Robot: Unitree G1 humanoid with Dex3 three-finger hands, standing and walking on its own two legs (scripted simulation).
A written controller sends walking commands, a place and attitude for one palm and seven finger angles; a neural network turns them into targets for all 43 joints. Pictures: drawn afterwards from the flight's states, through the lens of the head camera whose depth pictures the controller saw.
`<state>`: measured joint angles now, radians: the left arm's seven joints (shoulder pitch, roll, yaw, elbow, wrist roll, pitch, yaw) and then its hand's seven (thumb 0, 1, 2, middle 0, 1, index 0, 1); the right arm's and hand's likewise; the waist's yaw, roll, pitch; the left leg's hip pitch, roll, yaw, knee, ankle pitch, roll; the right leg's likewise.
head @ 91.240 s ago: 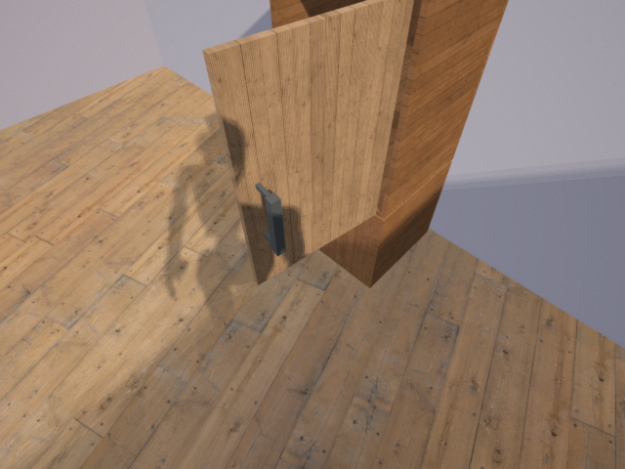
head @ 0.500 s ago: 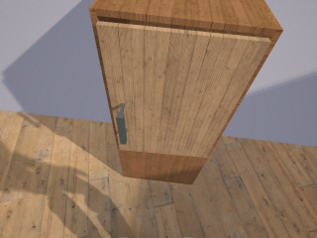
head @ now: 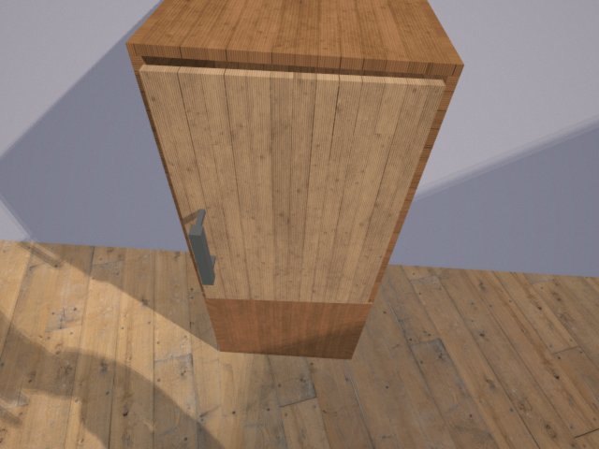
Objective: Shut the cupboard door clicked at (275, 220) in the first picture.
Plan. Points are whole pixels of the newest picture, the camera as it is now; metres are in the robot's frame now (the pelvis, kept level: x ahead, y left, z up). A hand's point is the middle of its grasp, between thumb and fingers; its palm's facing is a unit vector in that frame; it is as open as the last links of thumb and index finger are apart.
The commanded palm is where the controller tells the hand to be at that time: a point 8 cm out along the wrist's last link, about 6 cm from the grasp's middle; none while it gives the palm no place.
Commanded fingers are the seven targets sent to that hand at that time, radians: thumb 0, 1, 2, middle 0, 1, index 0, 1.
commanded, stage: come to a stop and stand still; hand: left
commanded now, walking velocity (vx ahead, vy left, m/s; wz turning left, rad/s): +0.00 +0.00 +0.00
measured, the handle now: (205, 248) +0.49 +0.20 -0.10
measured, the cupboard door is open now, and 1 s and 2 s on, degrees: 2 2 2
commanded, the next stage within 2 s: look again from close up in 0.64 s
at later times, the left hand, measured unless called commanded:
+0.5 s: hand out of the picture +0.01 +0.17 -0.18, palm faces +0.04 -0.99 -0.15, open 7.4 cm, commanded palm none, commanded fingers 0.00 0.90 0.90 -0.20 -0.30 -0.20 -0.30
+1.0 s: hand out of the picture +0.02 +0.21 -0.18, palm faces +0.01 -0.98 -0.21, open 7.4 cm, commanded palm none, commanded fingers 0.00 0.90 0.90 -0.20 -0.30 -0.20 -0.30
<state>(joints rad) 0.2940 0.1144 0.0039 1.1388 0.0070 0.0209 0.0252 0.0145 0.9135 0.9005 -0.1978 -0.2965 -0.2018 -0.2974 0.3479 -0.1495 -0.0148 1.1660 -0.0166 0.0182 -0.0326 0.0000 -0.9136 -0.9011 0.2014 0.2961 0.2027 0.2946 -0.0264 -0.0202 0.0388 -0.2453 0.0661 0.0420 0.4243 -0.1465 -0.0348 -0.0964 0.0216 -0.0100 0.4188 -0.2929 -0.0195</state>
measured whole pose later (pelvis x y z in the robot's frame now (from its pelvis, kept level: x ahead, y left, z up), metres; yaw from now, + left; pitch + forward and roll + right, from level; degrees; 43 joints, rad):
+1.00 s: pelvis +0.00 +0.04 -0.01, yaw +0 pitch -3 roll -1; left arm 0.29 0.16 -0.01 1.04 0.02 0.00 0.05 0.00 0.90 0.90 -0.20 -0.30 -0.20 -0.30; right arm 0.25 -0.17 -0.01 1.02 -0.02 0.00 -0.02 0.00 -0.93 -0.90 0.20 0.30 0.20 0.29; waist -0.01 0.01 0.04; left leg -0.30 0.03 0.06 0.58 -0.23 0.02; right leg -0.13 -0.02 0.00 0.53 -0.35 0.03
